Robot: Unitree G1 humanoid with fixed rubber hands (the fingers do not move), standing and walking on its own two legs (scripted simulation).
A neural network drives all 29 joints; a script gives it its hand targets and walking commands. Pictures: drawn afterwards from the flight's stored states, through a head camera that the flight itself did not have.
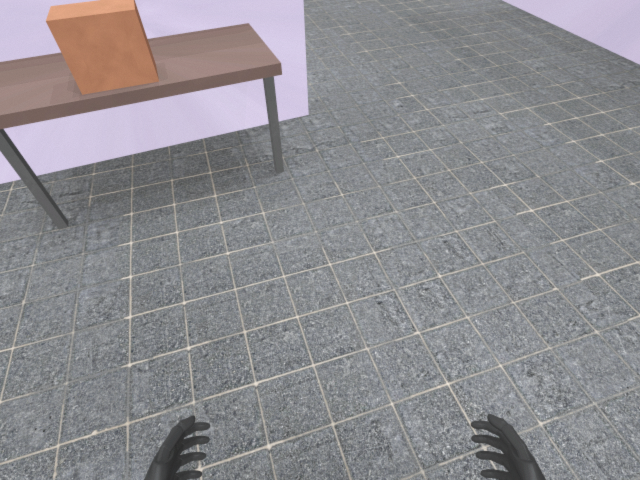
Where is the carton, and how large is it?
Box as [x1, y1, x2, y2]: [46, 0, 158, 94]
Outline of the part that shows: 50,7 46,22 82,94 158,81 155,63 134,0 97,0 56,5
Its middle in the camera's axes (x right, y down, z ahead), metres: -0.80 -0.74 +1.44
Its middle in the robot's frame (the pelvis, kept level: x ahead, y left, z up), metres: +1.57 +0.83 -0.07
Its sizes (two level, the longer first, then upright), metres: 0.282 0.168 0.253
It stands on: a table, 0.57 m high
